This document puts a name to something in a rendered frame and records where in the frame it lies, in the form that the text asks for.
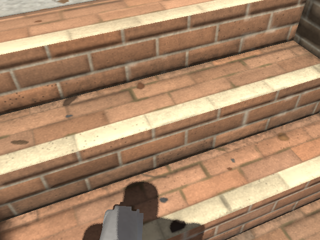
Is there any left robot thigh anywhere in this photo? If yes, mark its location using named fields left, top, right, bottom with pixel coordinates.
left=99, top=205, right=144, bottom=240

